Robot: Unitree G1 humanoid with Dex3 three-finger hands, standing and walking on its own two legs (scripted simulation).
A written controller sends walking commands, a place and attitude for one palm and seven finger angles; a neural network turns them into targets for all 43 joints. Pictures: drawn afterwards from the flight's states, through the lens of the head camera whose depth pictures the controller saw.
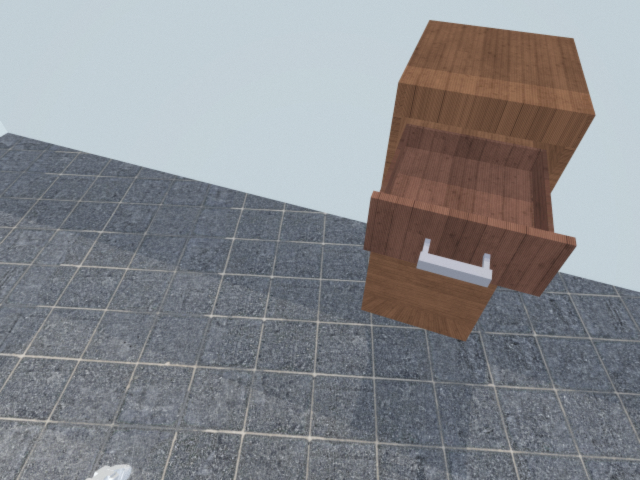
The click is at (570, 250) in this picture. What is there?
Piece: drawer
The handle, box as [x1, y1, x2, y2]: [416, 238, 491, 286]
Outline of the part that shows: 425,238 423,249 420,252 416,267 484,286 488,285 491,279 491,270 489,269 489,254 484,253 482,266 479,267 429,254 427,251 430,239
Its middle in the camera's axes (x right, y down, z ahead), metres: +0.24 +0.04 +0.68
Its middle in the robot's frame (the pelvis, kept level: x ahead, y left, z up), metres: +0.50 -0.21 -0.04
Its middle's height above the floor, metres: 0.73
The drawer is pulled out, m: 0.30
